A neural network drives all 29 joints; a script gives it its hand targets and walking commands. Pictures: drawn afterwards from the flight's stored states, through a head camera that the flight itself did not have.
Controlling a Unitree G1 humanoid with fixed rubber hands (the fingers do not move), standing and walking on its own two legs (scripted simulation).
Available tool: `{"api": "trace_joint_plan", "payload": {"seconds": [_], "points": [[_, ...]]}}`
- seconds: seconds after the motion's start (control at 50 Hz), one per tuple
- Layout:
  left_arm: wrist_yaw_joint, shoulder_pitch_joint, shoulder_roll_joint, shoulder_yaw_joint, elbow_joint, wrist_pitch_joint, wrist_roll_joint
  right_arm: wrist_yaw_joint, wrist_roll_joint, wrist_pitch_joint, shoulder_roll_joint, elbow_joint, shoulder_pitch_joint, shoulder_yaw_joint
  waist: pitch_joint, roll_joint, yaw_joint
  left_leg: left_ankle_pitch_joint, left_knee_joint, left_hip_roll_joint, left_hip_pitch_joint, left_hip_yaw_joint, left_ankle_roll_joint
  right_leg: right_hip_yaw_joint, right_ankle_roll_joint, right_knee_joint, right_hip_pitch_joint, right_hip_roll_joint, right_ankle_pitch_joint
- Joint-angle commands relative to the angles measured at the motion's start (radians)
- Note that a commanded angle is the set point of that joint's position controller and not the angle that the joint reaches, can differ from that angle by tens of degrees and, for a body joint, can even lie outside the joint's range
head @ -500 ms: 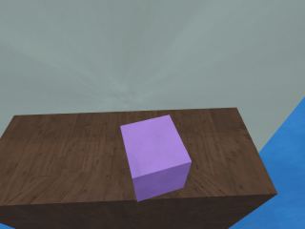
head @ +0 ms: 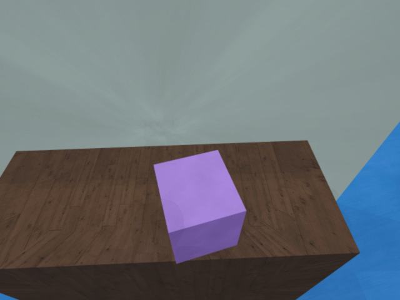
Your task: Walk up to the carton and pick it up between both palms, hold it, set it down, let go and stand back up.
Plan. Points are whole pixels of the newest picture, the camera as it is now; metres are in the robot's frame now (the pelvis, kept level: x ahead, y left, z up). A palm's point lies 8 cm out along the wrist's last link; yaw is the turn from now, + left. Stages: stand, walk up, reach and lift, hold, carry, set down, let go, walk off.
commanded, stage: stand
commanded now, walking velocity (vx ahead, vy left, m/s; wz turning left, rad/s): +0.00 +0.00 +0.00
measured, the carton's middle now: (197, 206) +0.36 +0.02 -0.09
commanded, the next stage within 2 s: none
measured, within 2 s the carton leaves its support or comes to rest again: neither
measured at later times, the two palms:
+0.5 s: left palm out of the picture +0.07 +0.28 -0.12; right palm out of the picture +0.06 -0.29 -0.13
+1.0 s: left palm out of the picture +0.07 +0.27 -0.12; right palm out of the picture +0.05 -0.30 -0.13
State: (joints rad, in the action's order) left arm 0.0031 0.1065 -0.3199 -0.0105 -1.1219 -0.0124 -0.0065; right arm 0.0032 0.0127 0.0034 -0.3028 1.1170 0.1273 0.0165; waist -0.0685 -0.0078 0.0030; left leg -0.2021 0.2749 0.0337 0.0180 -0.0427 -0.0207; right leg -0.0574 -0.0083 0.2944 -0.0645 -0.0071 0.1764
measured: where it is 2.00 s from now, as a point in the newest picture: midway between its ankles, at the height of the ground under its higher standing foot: outside the picture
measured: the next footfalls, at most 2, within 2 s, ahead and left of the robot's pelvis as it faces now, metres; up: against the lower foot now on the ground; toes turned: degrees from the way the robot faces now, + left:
none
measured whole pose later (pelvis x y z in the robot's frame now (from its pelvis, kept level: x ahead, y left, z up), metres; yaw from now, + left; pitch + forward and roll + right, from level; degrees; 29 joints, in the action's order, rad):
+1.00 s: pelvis +0.00 -0.02 +0.00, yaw +0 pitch -3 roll +0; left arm 0.00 0.11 -0.32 -0.01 -1.13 -0.02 0.00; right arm 0.00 0.01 0.00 -0.30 1.11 0.14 0.01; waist -0.07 -0.02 0.00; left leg -0.20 0.29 0.06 0.03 -0.04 -0.05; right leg -0.06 -0.04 0.30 -0.07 0.02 0.18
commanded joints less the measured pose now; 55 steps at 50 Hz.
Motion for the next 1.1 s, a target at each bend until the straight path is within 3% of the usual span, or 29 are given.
{"api": "trace_joint_plan", "payload": {"seconds": [0.0,0.7,0.86,0.94,1.08], "points": [[0.015,-0.048,-0.231,0.045,0.07,-0.025,0.0,0.014,0.0,0.021,-0.232,-0.063,-0.032,0.042,0.081,0.001,0.002,0.226,-0.036,0.118,0.014,0.091,0.036,0.118,-0.017,-0.042,0.013,-0.144,-0.26],[0.014,-0.051,-0.243,0.048,0.061,-0.028,0.003,0.011,0.002,0.02,-0.238,-0.058,-0.019,0.041,0.072,-0.009,0.001,0.183,-0.031,0.121,0.016,0.083,0.034,0.138,-0.02,-0.046,-0.002,-0.143,-0.262],[0.014,-0.048,-0.248,0.049,0.063,-0.027,0.004,0.012,0.001,0.018,-0.228,-0.061,-0.012,0.039,0.083,0.013,0.003,0.174,-0.029,0.12,0.01,0.081,0.033,0.134,-0.02,-0.047,-0.002,-0.138,-0.258],[0.014,-0.045,-0.244,0.047,0.062,-0.029,0.004,0.012,0.003,0.018,-0.227,-0.062,-0.016,0.037,0.066,-0.014,0.001,0.158,-0.03,0.121,0.022,0.082,0.034,0.138,-0.022,-0.047,-0.012,-0.139,-0.245],[0.014,-0.047,-0.245,0.05,0.066,-0.028,0.003,0.012,0.0,0.02,-0.23,-0.063,-0.016,0.038,0.087,0.007,0.001,0.175,-0.023,0.12,0.013,0.076,0.032,0.134,-0.02,-0.041,-0.002,-0.138,-0.277]]}}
